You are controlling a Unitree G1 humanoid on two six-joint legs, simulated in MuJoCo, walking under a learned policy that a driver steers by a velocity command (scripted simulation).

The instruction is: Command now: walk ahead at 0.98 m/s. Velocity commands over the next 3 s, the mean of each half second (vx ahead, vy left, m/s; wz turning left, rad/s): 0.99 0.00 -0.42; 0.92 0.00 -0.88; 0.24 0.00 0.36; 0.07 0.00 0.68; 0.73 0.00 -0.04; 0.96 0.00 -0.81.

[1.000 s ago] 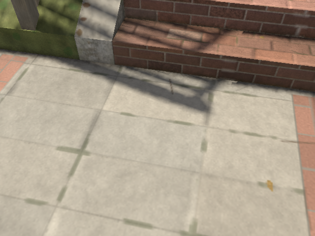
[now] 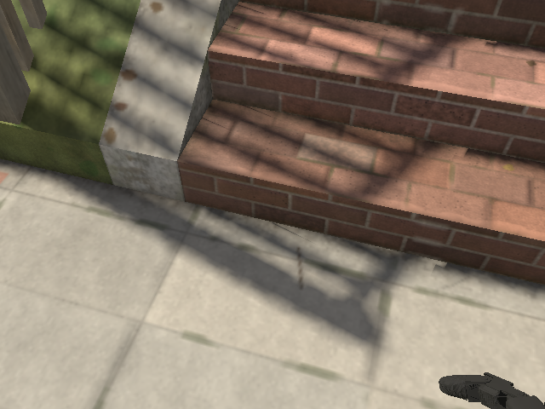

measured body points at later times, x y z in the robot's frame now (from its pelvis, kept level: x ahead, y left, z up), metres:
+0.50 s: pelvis +0.48 -0.01 -0.01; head +0.50 -0.02 +0.44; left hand +0.73 +0.18 -0.10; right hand +0.37 -0.24 -0.15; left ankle +0.30 +0.09 -0.73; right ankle +0.68 -0.14 -0.68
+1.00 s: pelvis +0.91 -0.14 +0.01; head +0.97 -0.18 +0.46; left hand +0.99 +0.16 -0.10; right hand +1.12 -0.44 +0.03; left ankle +1.11 -0.15 -0.49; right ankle +0.71 -0.09 -0.72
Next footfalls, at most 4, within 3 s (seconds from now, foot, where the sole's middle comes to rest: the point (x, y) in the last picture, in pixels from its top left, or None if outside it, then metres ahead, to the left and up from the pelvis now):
0.12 left None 0.34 0.09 -0.77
0.58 right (346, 310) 0.75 -0.11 -0.77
1.02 left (381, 153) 1.17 -0.19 -0.59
1.64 right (480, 79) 1.29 -0.44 -0.41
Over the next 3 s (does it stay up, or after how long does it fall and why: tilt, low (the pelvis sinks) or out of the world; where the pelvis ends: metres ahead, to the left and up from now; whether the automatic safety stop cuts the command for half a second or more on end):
stays up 1.75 -0.10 0.53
